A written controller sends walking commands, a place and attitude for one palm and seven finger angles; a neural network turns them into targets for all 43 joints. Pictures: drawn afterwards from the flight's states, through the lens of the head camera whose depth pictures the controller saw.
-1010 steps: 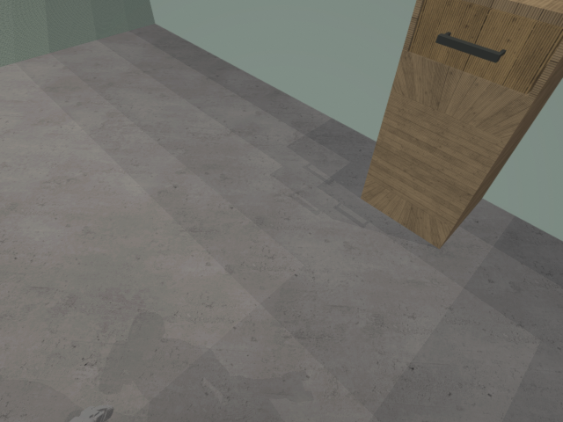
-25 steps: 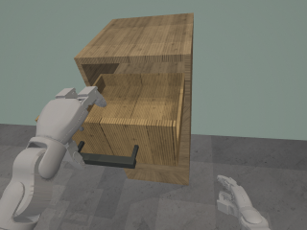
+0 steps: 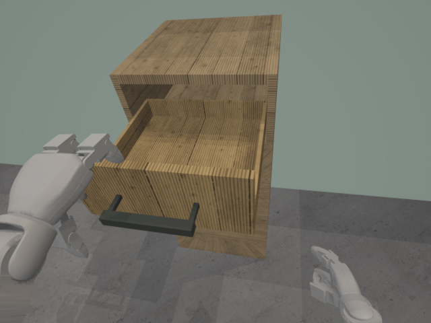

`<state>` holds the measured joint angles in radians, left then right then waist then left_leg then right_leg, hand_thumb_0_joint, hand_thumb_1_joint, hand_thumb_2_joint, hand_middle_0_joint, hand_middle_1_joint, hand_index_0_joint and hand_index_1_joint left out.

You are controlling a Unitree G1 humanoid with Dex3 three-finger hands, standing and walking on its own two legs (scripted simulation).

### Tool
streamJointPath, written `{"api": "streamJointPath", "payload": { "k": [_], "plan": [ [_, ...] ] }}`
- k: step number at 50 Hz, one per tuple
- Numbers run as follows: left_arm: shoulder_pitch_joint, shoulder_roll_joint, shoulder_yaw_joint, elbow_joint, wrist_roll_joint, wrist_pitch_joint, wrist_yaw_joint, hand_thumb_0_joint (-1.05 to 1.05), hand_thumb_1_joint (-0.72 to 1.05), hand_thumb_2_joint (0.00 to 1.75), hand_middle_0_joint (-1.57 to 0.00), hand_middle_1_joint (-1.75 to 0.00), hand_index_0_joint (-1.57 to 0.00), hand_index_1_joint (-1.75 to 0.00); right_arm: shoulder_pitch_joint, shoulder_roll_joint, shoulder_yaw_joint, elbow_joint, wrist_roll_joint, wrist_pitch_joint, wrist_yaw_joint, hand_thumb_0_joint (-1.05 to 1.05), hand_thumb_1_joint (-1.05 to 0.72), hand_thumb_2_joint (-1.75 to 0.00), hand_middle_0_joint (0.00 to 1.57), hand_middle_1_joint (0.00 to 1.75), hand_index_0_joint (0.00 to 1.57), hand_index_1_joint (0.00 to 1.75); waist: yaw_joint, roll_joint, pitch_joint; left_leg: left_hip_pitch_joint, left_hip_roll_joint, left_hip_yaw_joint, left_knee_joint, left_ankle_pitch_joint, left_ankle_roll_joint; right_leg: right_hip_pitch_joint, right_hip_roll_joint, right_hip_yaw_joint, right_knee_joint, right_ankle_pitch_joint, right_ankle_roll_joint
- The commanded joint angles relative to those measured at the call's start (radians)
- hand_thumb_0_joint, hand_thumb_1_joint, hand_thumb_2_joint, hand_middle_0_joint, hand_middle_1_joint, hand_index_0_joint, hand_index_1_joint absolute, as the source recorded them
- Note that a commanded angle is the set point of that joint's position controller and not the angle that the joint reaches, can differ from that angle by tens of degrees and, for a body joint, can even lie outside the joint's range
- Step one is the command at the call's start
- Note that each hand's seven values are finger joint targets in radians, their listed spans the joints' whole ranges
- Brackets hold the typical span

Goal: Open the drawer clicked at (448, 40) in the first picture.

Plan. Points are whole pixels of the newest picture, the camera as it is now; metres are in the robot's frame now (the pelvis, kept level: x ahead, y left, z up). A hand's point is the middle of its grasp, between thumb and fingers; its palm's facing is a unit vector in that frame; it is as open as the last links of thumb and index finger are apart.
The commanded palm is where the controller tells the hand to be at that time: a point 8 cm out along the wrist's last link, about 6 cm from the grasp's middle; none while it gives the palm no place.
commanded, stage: draw the hand back to the body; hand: left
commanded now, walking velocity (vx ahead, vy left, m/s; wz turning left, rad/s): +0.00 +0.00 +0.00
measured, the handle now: (151, 213) +0.28 +0.18 +0.07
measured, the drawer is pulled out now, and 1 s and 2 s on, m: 0.30 0.30 0.30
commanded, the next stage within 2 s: step back with the hand held close in 1.02 s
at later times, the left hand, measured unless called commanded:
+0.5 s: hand (84, 168) +0.23 +0.20 +0.25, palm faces +0.37 -0.85 -0.38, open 11.5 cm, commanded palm +0.18 +0.26 +0.26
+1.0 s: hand (71, 172) +0.22 +0.22 +0.25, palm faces +0.47 -0.80 -0.38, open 7.7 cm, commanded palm +0.17 +0.27 +0.26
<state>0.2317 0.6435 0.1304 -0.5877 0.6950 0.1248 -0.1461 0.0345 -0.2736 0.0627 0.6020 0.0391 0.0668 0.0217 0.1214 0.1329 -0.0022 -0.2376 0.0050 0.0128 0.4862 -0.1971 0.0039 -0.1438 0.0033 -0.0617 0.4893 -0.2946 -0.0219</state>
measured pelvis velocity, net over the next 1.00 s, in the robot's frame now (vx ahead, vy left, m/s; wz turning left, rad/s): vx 0.03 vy -0.01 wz -0.02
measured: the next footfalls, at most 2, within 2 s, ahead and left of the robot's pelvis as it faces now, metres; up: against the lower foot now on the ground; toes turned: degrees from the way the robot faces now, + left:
none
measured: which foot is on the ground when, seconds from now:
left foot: down 0.00-1.00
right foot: down 0.00-1.00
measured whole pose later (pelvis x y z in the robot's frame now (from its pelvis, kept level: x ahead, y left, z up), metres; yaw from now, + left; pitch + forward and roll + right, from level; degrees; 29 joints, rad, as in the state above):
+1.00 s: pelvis +0.03 -0.01 +0.00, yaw -1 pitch -3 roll +0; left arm 0.41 0.37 0.41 -0.63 -0.10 -0.14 0.11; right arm 0.14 -0.22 0.02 0.63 0.02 -0.11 -0.05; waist 0.08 0.07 0.02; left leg -0.15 0.03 0.03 0.45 -0.24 -0.01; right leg -0.05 0.03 -0.04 0.40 -0.30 -0.04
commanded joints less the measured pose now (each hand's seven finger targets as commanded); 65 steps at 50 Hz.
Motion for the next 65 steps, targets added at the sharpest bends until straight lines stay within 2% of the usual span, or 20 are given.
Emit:
{"api": "streamJointPath", "payload": {
  "k": [1, 2, 3, 4, 5, 6, 10, 13, 20, 24, 25, 33, 36, 41, 56, 57, 58, 59, 62, 65],
  "plan": [
    [-0.147, 0.227, 0.206, -0.171, -0.007, -0.002, 0.047, 0.00, -0.50, 0.30, -0.30, -1.20, -0.30, -1.20, -0.206, -0.073, -0.034, -0.188, 0.001, -0.057, -0.004, 0.00, -0.90, -0.90, 0.20, 0.30, 0.20, 0.30, 0.006, -0.051, -0.171, 0.101, -0.021, 0.000, -0.042, 0.142, 0.007, -0.037, -0.004, 0.018, -0.089, 0.169, 0.021],
    [-0.244, -0.193, 0.180, -0.299, -0.676, -0.150, 0.123, 0.00, -0.47, 0.32, -0.30, -1.18, -0.30, -1.18, -0.105, 0.018, -0.040, -0.233, 0.007, -0.137, -0.034, 0.00, -0.90, -0.90, 0.20, 0.30, 0.20, 0.30, -0.108, -0.192, -0.076, 0.225, 0.019, 0.012, -0.036, 0.052, 0.032, -0.108, 0.014, 0.005, -0.153, 0.159, 0.004],
    [-0.085, -0.077, 0.259, -0.155, -0.687, -0.202, 0.174, 0.00, -0.43, 0.33, -0.29, -1.15, -0.29, -1.15, -0.075, -0.025, -0.037, -0.181, -0.015, -0.173, -0.054, 0.00, -0.90, -0.90, 0.20, 0.30, 0.20, 0.30, -0.090, -0.235, -0.042, 0.215, 0.037, 0.004, -0.048, -0.006, 0.028, -0.125, 0.014, 0.014, -0.161, 0.104, 0.004],
    [-0.034, -0.095, 0.296, -0.186, -0.752, -0.232, 0.196, 0.00, -0.40, 0.34, -0.29, -1.13, -0.29, -1.13, -0.083, -0.028, -0.041, -0.170, -0.016, -0.185, -0.069, 0.00, -0.90, -0.90, 0.20, 0.30, 0.20, 0.30, -0.072, -0.258, -0.050, 0.206, 0.032, 0.004, -0.067, -0.009, 0.026, -0.099, 0.003, 0.013, -0.187, 0.090, 0.012],
    [-0.062, -0.043, 0.338, -0.236, -0.774, -0.267, 0.214, 0.00, -0.36, 0.36, -0.29, -1.11, -0.29, -1.11, -0.086, -0.043, -0.047, -0.146, -0.018, -0.209, -0.075, 0.00, -0.90, -0.90, 0.20, 0.30, 0.20, 0.30, -0.074, -0.211, -0.059, 0.209, 0.033, 0.007, -0.069, -0.019, 0.020, -0.083, -0.005, 0.030, -0.188, 0.083, 0.011],
    [-0.100, -0.099, 0.303, -0.264, -0.776, -0.299, 0.226, 0.00, -0.32, 0.37, -0.29, -1.09, -0.29, -1.09, -0.079, -0.023, -0.041, -0.150, -0.024, -0.226, -0.083, 0.00, -0.90, -0.90, 0.20, 0.30, 0.20, 0.30, -0.068, -0.145, -0.094, 0.221, 0.024, 0.016, -0.076, -0.009, 0.022, -0.070, -0.012, 0.028, -0.194, 0.077, 0.012],
    [-0.070, -0.105, 0.309, -0.205, -0.778, -0.334, 0.264, 0.00, -0.18, 0.43, -0.28, -1.00, -0.28, -1.00, -0.048, -0.028, -0.049, -0.112, -0.035, -0.259, -0.097, 0.00, -0.90, -0.90, 0.20, 0.30, 0.20, 0.30, -0.057, -0.005, -0.027, 0.208, 0.031, 0.015, -0.106, 0.014, 0.012, -0.051, -0.018, 0.040, -0.203, 0.087, 0.001],
    [-0.053, -0.147, 0.275, -0.221, -0.779, -0.345, 0.264, 0.00, -0.08, 0.48, -0.27, -0.93, -0.27, -0.93, -0.038, -0.026, -0.053, -0.116, -0.039, -0.259, -0.094, 0.00, -0.90, -0.90, 0.20, 0.30, 0.20, 0.30, -0.055, 0.003, -0.039, 0.208, 0.031, 0.010, -0.113, 0.071, 0.013, -0.015, -0.016, 0.033, -0.191, 0.141, -0.003],
    [0.069, -0.099, 0.339, -0.297, -0.790, -0.352, 0.263, 0.00, 0.17, 0.58, -0.25, -0.77, -0.25, -0.77, -0.035, -0.041, -0.074, -0.126, -0.033, -0.260, -0.082, 0.00, -0.90, -0.90, 0.20, 0.30, 0.20, 0.30, -0.047, -0.047, -0.105, 0.215, 0.036, 0.016, -0.075, 0.216, 0.010, 0.034, -0.011, 0.030, -0.157, 0.310, -0.003],
    [0.108, -0.097, 0.367, -0.260, -0.795, -0.347, 0.266, 0.00, 0.31, 0.64, -0.24, -0.68, -0.24, -0.68, -0.019, -0.041, -0.081, -0.124, -0.025, -0.248, -0.080, 0.00, -0.90, -0.90, 0.20, 0.30, 0.20, 0.30, -0.054, -0.087, -0.083, 0.210, 0.041, 0.016, -0.075, 0.213, 0.008, 0.006, -0.008, 0.022, -0.151, 0.303, 0.003],
    [0.109, -0.099, 0.365, -0.249, -0.796, -0.345, 0.266, 0.00, 0.34, 0.66, -0.24, -0.66, -0.24, -0.66, -0.024, -0.043, -0.084, -0.122, -0.020, -0.248, -0.080, 0.00, -0.90, -0.90, 0.20, 0.30, 0.20, 0.30, -0.057, -0.055, -0.064, 0.209, 0.042, 0.020, -0.076, 0.206, 0.006, -0.004, -0.009, 0.027, -0.160, 0.297, 0.000],
    [0.124, -0.088, 0.398, -0.216, -0.805, -0.334, 0.268, 0.00, 0.62, 0.78, -0.22, -0.48, -0.22, -0.48, -0.016, -0.046, -0.092, -0.124, -0.016, -0.226, -0.086, 0.00, -0.90, -0.90, 0.20, 0.30, 0.20, 0.30, -0.058, -0.101, -0.081, 0.212, 0.039, 0.023, -0.070, 0.204, 0.012, -0.007, -0.011, 0.031, -0.158, 0.318, 0.008],
    [0.119, -0.071, 0.417, -0.223, -0.804, -0.333, 0.272, 0.00, 0.73, 0.82, -0.21, -0.41, -0.21, -0.41, -0.018, -0.044, -0.089, -0.121, -0.020, -0.227, -0.089, 0.00, -0.90, -0.90, 0.20, 0.30, 0.20, 0.30, -0.056, -0.059, -0.080, 0.213, 0.036, 0.025, -0.067, 0.199, 0.011, -0.009, -0.013, 0.035, -0.163, 0.323, 0.006],
    [0.093, -0.090, 0.383, -0.234, -0.800, -0.320, 0.270, 0.00, 0.90, 0.90, -0.20, -0.30, -0.20, -0.30, -0.018, -0.045, -0.087, -0.123, -0.022, -0.228, -0.085, 0.00, -0.90, -0.90, 0.20, 0.30, 0.20, 0.30, -0.061, -0.063, -0.077, 0.223, 0.036, 0.019, -0.064, 0.219, 0.011, -0.015, -0.012, 0.032, -0.159, 0.338, 0.008],
    [0.101, -0.078, 0.403, -0.217, -0.804, -0.322, 0.270, 0.00, 0.90, 0.90, -0.20, -0.30, -0.20, -0.30, -0.026, -0.041, -0.087, -0.130, -0.019, -0.226, -0.082, 0.00, -0.90, -0.90, 0.20, 0.30, 0.20, 0.30, -0.054, -0.074, -0.070, 0.203, 0.033, 0.017, -0.064, 0.176, 0.011, -0.017, -0.018, 0.034, -0.161, 0.303, 0.010],
    [-0.042, 0.082, 0.538, -0.295, -0.790, -0.359, 0.271, 0.00, 0.90, 0.90, -0.20, -0.30, -0.20, -0.30, 0.018, -0.061, -0.084, -0.169, -0.009, -0.208, -0.078, 0.00, -0.90, -0.90, 0.20, 0.30, 0.20, 0.30, -0.100, -0.124, -0.006, 0.142, 0.052, -0.003, -0.011, 0.138, 0.033, -0.136, -0.082, 0.147, -0.210, 0.395, 0.013],
    [0.031, 0.002, 0.475, -0.190, -0.785, -0.364, 0.259, 0.00, 0.90, 0.90, -0.20, -0.30, -0.20, -0.30, 0.026, -0.043, -0.082, -0.138, -0.015, -0.191, -0.081, 0.00, -0.90, -0.90, 0.20, 0.30, 0.20, 0.30, -0.113, -0.191, -0.022, 0.136, 0.045, -0.007, 0.021, 0.132, 0.031, -0.126, -0.103, 0.130, -0.207, 0.447, 0.015],
    [0.075, -0.025, 0.448, -0.175, -0.780, -0.360, 0.252, 0.00, 0.90, 0.90, -0.20, -0.30, -0.20, -0.30, 0.015, -0.050, -0.087, -0.153, -0.011, -0.184, -0.081, 0.00, -0.90, -0.90, 0.20, 0.30, 0.20, 0.30, -0.115, -0.197, -0.035, 0.130, 0.044, -0.002, 0.036, 0.145, 0.029, -0.122, -0.116, 0.139, -0.194, 0.502, 0.014],
    [0.160, -0.020, 0.461, -0.196, -0.777, -0.369, 0.251, 0.00, 0.90, 0.90, -0.20, -0.30, -0.20, -0.30, 0.022, -0.064, -0.098, -0.169, -0.008, -0.170, -0.081, 0.00, -0.90, -0.90, 0.20, 0.30, 0.20, 0.30, -0.113, -0.116, -0.131, 0.131, 0.061, 0.006, 0.034, 0.280, 0.029, -0.063, -0.121, 0.113, -0.128, 0.588, 0.020],
    [0.234, 0.010, 0.498, -0.242, -0.780, -0.371, 0.258, 0.00, 0.90, 0.90, -0.20, -0.30, -0.20, -0.30, 0.024, -0.068, -0.108, -0.187, -0.003, -0.152, -0.080, 0.00, -0.90, -0.90, 0.20, 0.30, 0.20, 0.30, -0.115, -0.128, -0.192, 0.121, 0.076, 0.006, 0.044, 0.390, 0.027, -0.025, -0.116, 0.093, -0.082, 0.644, 0.024]
  ]
}}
